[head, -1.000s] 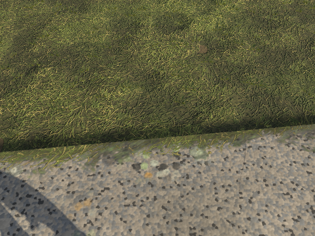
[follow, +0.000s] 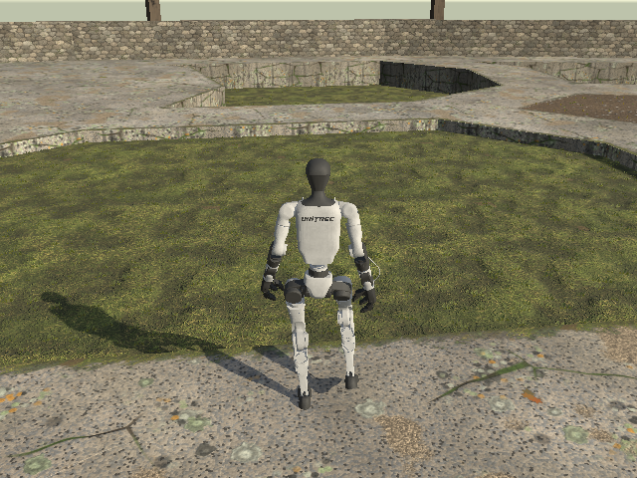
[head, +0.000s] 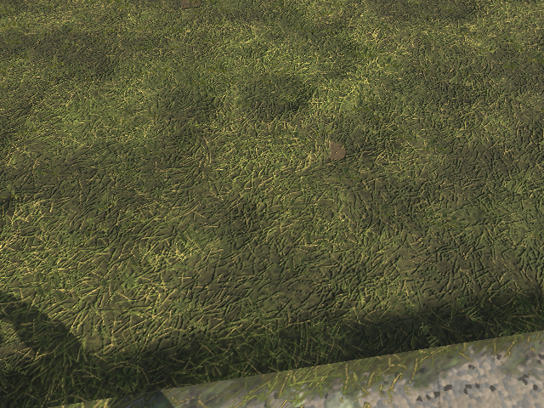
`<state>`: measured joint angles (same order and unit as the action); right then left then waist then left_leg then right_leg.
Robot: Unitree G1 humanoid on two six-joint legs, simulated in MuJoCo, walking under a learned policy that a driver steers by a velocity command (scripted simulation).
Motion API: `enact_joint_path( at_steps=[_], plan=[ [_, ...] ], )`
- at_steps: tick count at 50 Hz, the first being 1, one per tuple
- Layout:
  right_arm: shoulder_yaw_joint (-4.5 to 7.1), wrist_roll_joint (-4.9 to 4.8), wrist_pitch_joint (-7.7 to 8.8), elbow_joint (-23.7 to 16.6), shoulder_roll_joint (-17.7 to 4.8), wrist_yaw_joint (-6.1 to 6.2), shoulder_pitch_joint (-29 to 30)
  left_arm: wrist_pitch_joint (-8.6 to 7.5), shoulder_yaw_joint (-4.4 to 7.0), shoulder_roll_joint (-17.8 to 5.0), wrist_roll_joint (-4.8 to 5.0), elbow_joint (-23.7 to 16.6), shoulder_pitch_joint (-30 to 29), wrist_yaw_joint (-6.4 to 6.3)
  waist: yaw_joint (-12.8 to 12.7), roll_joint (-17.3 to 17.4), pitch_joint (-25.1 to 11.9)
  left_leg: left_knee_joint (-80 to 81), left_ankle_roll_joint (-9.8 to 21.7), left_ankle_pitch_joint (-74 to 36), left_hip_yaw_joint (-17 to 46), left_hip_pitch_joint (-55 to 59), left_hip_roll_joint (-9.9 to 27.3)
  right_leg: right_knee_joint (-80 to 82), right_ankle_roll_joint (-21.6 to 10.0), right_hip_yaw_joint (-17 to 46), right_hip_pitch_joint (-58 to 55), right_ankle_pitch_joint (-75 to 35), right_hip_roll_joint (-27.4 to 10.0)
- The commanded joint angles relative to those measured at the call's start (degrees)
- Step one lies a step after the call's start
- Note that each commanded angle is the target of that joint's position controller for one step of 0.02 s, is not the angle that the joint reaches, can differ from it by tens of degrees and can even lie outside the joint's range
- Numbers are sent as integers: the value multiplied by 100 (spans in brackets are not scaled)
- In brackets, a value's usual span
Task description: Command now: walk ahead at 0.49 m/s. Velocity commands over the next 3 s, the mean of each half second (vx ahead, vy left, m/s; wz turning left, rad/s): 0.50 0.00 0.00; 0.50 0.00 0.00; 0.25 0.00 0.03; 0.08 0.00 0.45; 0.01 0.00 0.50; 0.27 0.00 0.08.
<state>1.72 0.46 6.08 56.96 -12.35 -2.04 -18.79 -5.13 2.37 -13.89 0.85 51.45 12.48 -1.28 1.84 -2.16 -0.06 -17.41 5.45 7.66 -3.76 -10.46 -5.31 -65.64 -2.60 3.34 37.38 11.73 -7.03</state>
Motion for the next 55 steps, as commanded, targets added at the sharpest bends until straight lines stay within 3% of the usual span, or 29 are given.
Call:
enact_joint_path(
  at_steps=[1,6,10,13,15,16,17,18,19,21,23,30,32,33,35,39,40,41,42,43,44,45,46,47,48,50,53,54,55],
  plan=[
    [115,-1,87,-294,-725,123,135,24,79,-239,-64,-234,179,-40,-248,437,349,1183,979,-364,1315,-465,1638,808,133,25,273,-880,-253],
    [129,-102,-33,-147,-835,206,-486,-22,35,-138,-28,-501,-860,88,117,478,387,1002,699,-552,1002,156,1563,2565,154,-211,176,-1848,17],
    [154,-153,-134,-25,-889,223,-827,-62,-15,-147,29,-722,-1448,246,289,487,559,696,674,-438,1046,745,1813,3192,98,-266,145,-1384,167],
    [214,-171,-234,4,-1020,251,-779,-126,52,-350,28,-725,-1176,331,56,632,417,199,532,-960,1126,1006,1988,3570,-90,-375,-511,-756,349],
    [168,-147,-289,-35,-899,252,-595,-162,280,-742,16,-312,251,311,-656,595,-348,-1446,275,-2525,733,762,1534,3702,-370,-586,-2330,-608,644],
    [63,-60,-263,-188,-672,242,-614,-168,423,-1271,-53,-99,1416,260,-1025,-84,-1309,-3440,20,-1374,345,-354,1107,3678,-813,720,-4092,-675,-476],
    [-145,-85,-110,-232,131,179,-1302,-136,479,-1598,-57,38,1778,301,-678,-1622,-2007,-5325,-321,2091,427,-2595,80,4474,-1731,3438,-5906,385,-1610],
    [-10,-238,29,-198,-502,154,-1038,-123,337,-1002,-5,12,1672,307,-817,-1129,-1834,-6011,-220,2346,1136,-3297,367,4907,-1606,3877,-5767,1113,-1543],
    [87,-327,106,-405,-842,145,-420,-115,237,-693,2,-92,1132,283,-737,-822,-966,-6097,-129,1874,1005,-3644,671,4936,-1333,2989,-4990,844,-1363],
    [161,-177,76,-506,-815,242,11,-85,131,-416,-129,-259,317,297,-382,-139,-302,-5507,-172,911,836,-3059,1107,5179,-1052,1672,-3450,-590,-866],
    [183,-155,-97,-438,-573,268,-306,-109,77,-209,-178,-144,317,330,-114,-262,-237,-5057,-218,599,827,-2483,1277,5379,-984,1065,-2907,-1213,-575],
    [190,-40,-183,-940,-397,263,1039,-74,168,-660,-112,143,834,117,-247,-85,191,-2708,-337,-924,684,-2819,1226,5695,-880,339,-2833,-1848,-392],
    [196,-49,-194,-952,-401,236,1181,-78,199,-763,-153,192,818,123,-228,-242,90,-2401,-394,-1413,409,-1788,957,5683,-821,-177,-2244,-2156,-51],
    [286,-63,-199,-624,-545,180,567,-109,251,-889,-284,284,1074,143,-133,-236,-311,-3478,-420,-1817,409,-1389,916,5390,-970,-52,-2363,-2375,-381],
    [314,-59,-212,-703,-633,126,764,-87,168,-518,-170,375,1131,149,-167,-139,57,-3629,-290,-1225,615,-2343,1140,5133,-1018,54,-2911,-2165,-523],
    [290,-51,-29,-955,-558,-80,1405,65,185,-573,-178,392,1391,95,-345,-142,365,-3459,-156,-114,423,-3054,1106,4317,-1051,377,-3741,-2571,-820],
    [318,-67,3,-842,-613,-98,1033,109,192,-614,-157,326,1196,85,-156,-150,252,-3280,-97,72,230,-2346,944,3984,-996,252,-3374,-3049,-740],
    [412,-96,23,-527,-734,-124,47,109,176,-618,-134,198,730,110,385,-274,-98,-3006,4,152,0,-808,697,3224,-888,-5,-2603,-3838,-501],
    [493,-120,29,-309,-853,-115,-685,80,138,-581,-5,104,613,115,763,47,-376,-2084,65,-46,-413,492,329,2013,-731,-275,-1902,-3951,151],
    [621,-73,48,-276,-1447,-52,-1135,6,94,-415,80,51,757,107,805,1309,-630,-1193,729,-585,1724,1526,1712,-331,-320,-450,-602,-1809,684],
    [333,-152,46,-542,-978,-87,-735,-133,60,-240,-98,192,1268,139,174,1749,-755,-1346,1015,-2698,2910,1799,2266,-1394,-371,281,297,2124,974],
    [273,-147,51,-414,-805,-143,-1135,-272,91,-278,95,50,1325,173,264,1934,-905,-627,1632,-2427,3813,1694,2718,-1998,-375,580,948,2130,1182],
    [274,-170,81,-355,-797,-180,-1014,-250,151,-486,238,-244,654,144,213,1304,-389,-438,1710,-1428,3874,1234,2800,-2185,-372,458,1486,1766,838],
    [225,-205,78,-483,-716,-180,-445,-139,181,-543,195,-402,292,126,33,667,29,-485,1508,-1069,3390,544,2705,-1822,-322,412,1499,1270,495],
    [131,-148,88,-633,-565,-157,-1,8,211,-527,115,-395,305,101,-181,498,116,-232,1320,-833,2839,-212,2449,-1366,-272,342,952,932,259],
    [146,-152,29,-604,-673,6,116,167,180,-329,71,-523,207,129,-373,549,402,133,1059,-320,2297,-772,2151,-213,-144,206,648,672,17],
    [275,21,-43,-337,-878,259,-449,131,115,-159,-132,-423,138,250,-247,282,-60,-457,802,-1491,1426,-553,1796,412,-155,-219,150,-1136,109],
    [240,-11,-16,-330,-804,289,-553,110,129,-188,-121,-409,76,277,-222,284,-47,-521,735,-2027,1264,-438,1747,642,-156,-228,305,-1411,126],
    [192,-159,83,-171,-646,398,-1245,-1,184,-313,14,-818,-920,290,197,538,267,-523,575,-1195,1442,708,1759,1273,-155,56,1675,-1655,93]
  ],
)
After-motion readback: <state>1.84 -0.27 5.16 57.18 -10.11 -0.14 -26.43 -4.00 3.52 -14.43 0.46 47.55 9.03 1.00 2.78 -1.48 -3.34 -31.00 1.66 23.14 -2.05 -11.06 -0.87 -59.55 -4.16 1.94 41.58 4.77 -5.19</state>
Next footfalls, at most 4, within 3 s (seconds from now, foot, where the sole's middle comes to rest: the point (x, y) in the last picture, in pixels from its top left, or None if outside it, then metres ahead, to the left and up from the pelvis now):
0.32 right None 0.34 -0.17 -0.78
0.82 left None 0.51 0.07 -0.78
1.38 right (332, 322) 0.86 -0.19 -0.97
1.88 left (258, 316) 0.88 0.04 -0.97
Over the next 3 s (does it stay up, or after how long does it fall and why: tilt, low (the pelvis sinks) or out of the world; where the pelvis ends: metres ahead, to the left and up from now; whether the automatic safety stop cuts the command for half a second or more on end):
stays up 0.99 0.01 -0.19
